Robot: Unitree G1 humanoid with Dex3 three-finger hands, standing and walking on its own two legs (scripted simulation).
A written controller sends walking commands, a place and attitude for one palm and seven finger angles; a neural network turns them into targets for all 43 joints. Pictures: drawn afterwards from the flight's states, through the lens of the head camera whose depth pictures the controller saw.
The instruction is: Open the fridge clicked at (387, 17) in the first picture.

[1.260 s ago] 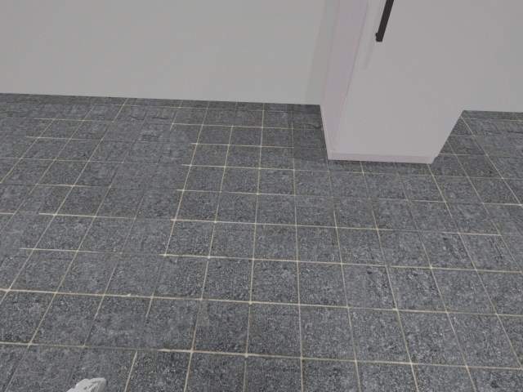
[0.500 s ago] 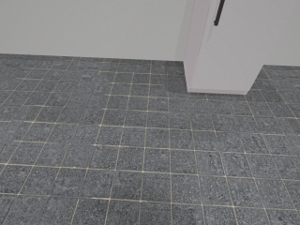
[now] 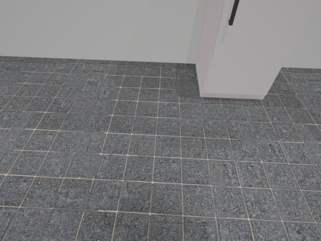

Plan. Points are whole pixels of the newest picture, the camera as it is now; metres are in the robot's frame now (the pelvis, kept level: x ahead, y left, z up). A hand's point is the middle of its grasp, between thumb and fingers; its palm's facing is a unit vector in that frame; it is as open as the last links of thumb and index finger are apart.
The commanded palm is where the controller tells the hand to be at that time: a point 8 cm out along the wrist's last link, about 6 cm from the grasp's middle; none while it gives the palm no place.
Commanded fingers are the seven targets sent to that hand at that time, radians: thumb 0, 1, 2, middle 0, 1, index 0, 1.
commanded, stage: look at it before walking up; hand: left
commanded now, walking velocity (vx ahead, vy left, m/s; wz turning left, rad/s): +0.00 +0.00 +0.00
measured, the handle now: out of the picture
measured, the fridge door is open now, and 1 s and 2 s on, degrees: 0 0 0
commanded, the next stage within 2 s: walk to a spot facing it in 0.18 s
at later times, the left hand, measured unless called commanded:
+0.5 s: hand out of the picture +0.08 +0.23 -0.17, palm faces -0.09 -0.95 -0.31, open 7.4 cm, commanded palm none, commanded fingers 0.00 0.90 0.90 -0.20 -0.30 -0.20 -0.30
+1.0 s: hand out of the picture +0.06 +0.18 -0.16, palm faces -0.24 -0.95 -0.20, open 7.4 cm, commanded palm none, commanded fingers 0.00 0.90 0.90 -0.20 -0.30 -0.20 -0.30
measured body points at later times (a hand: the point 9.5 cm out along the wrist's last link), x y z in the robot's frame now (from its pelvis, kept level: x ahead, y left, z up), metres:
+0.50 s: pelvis +0.00 +0.00 -0.01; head +0.02 +0.00 +0.44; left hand +0.08 +0.28 -0.15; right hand +0.08 -0.28 -0.14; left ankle +0.01 +0.13 -0.74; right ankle +0.01 -0.11 -0.74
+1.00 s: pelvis +0.03 -0.01 +0.00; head +0.05 -0.02 +0.45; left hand +0.07 +0.23 -0.15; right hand +0.05 -0.28 -0.14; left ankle +0.10 +0.13 -0.69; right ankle -0.01 -0.10 -0.75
